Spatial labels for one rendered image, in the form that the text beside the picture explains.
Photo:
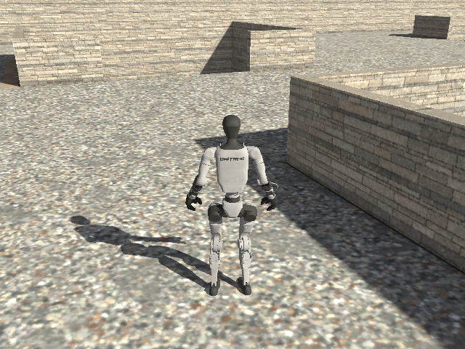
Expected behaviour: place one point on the left robot hand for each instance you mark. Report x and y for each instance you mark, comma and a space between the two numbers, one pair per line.
190, 201

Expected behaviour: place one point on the right robot upper arm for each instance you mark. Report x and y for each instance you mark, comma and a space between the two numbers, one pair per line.
258, 162

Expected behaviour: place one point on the left robot forearm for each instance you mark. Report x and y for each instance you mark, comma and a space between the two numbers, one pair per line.
195, 189

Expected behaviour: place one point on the left robot upper arm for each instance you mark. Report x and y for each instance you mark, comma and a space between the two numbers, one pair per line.
205, 163

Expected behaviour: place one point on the right robot hand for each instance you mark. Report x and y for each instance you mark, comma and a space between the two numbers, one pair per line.
266, 201

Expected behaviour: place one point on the right robot forearm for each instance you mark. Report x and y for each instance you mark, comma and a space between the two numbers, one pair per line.
268, 189

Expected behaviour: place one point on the robot torso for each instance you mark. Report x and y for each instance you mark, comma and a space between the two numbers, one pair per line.
232, 176

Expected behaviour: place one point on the right robot foot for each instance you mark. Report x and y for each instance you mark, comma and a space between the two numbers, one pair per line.
246, 289

